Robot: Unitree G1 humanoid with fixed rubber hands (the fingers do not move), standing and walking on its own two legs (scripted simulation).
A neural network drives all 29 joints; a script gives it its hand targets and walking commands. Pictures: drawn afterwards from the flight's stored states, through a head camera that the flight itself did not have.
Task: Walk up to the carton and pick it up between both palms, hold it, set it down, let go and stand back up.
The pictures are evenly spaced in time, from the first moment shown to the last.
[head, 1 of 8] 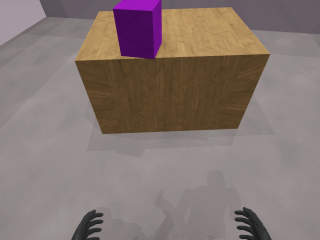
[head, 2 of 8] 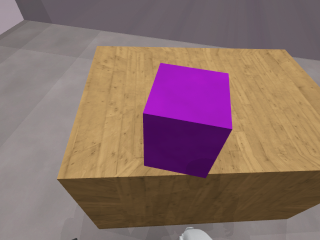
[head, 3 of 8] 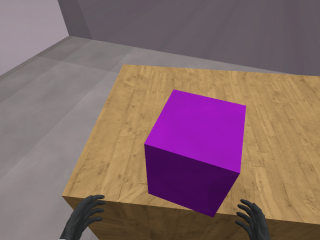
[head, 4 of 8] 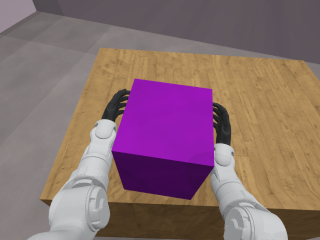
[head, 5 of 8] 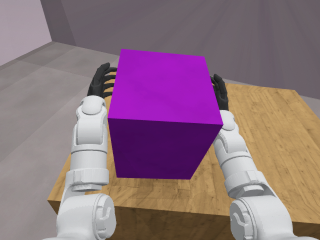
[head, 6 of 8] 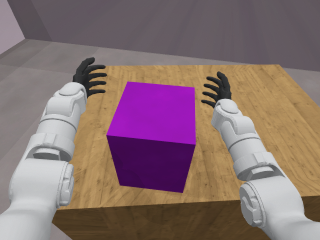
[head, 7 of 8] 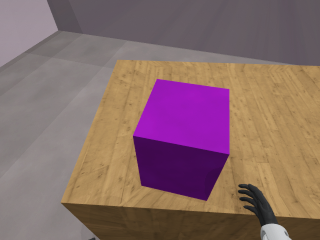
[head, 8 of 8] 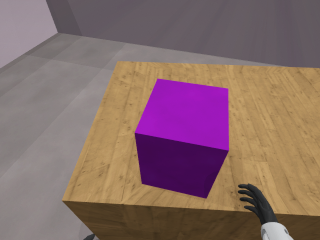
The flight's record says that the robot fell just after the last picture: no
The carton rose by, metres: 0.22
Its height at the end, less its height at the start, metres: +0.00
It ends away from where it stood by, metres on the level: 0.06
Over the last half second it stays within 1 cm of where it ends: yes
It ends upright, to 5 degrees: yes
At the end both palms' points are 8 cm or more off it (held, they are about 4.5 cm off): yes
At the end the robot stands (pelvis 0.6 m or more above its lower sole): yes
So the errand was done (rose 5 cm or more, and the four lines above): yes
